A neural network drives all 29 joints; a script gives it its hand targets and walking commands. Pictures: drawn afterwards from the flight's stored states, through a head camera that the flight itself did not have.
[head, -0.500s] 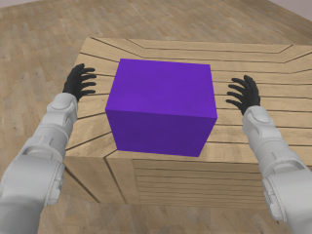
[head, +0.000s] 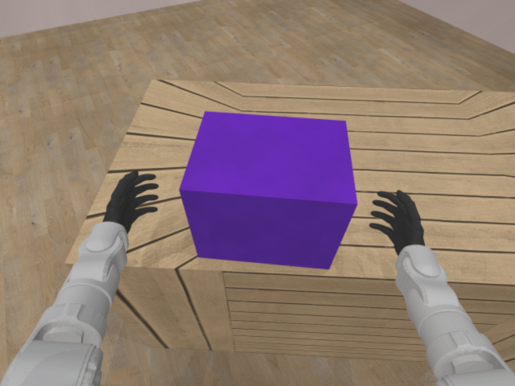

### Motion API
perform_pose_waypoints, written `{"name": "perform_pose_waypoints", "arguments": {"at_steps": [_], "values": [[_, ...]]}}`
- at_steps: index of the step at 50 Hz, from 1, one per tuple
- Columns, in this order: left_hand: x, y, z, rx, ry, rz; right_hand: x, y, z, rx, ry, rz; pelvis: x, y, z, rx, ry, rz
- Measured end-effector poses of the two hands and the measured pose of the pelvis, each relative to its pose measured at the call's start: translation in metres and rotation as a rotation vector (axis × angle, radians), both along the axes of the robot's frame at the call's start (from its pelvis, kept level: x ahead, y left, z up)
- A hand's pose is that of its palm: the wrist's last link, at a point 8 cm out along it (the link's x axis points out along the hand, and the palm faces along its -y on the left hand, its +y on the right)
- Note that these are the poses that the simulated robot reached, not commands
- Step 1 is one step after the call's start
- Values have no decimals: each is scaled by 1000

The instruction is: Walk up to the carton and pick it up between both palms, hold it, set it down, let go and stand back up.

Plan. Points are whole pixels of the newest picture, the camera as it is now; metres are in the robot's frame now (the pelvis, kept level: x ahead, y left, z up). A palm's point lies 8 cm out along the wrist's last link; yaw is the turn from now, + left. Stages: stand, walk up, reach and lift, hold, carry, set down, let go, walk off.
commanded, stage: set down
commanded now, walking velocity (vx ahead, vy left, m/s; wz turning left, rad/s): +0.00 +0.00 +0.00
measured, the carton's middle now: (268, 192) +0.46 +0.00 +0.01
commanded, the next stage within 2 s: let go in 1.78 s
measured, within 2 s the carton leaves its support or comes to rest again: neither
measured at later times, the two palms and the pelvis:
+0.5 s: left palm (109, 274) +0.28 +0.25 +0.01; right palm (405, 292) +0.27 -0.21 +0.00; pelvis +0.01 +0.00 +0.00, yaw +0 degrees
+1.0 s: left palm (106, 310) +0.23 +0.25 -0.02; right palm (406, 327) +0.23 -0.22 -0.04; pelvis +0.02 +0.00 +0.00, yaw -1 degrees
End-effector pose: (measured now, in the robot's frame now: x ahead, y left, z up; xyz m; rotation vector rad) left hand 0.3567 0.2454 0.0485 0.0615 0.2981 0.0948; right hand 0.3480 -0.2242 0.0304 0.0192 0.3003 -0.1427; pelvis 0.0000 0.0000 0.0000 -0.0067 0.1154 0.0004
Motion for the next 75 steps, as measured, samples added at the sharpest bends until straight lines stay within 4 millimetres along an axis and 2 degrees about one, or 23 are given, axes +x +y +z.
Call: {"name": "perform_pose_waypoints", "arguments": {"at_steps": [5, 11, 23, 34, 39, 49, 55, 62, 67, 75], "values": [[-23, 7, -22, -5, 18, 24, -22, 9, -16, 13, 6, 8, 5, -3, 1, 2, -19, 6], [-53, 2, -32, 6, 16, -2, -47, 14, -29, 25, -3, 3, 12, -1, 2, -2, -52, 10], [-73, 2, -34, -2, -23, -12, -69, 12, -26, 7, -29, 11, 10, 3, 1, 2, -115, 4], [-109, 8, -63, 16, 71, 14, -104, 10, -55, -8, 70, -15, 7, 7, 0, -1, -134, -1], [-116, 9, -68, 23, 106, 36, -110, 10, -65, -9, 103, -5, 7, 9, 0, 0, -129, -4], [-122, 5, -68, 28, 137, 40, -115, 8, -68, -18, 104, 1, 16, 5, 2, -1, -145, -13], [-144, 4, -87, 32, 261, 42, -130, 3, -79, -53, 187, 1, 20, 1, 3, 0, -173, -12], [-163, -6, -99, 27, 342, 61, -142, 5, -89, -64, 268, 36, 23, -4, 3, 1, -186, -3], [-164, -14, -105, 41, 395, 42, -145, 7, -96, -79, 298, 48, 24, -5, 3, 4, -184, -3], [-162, -16, -107, 66, 436, 25, -160, 4, -107, -117, 355, 64, 27, -3, 3, 5, -184, -8]]}}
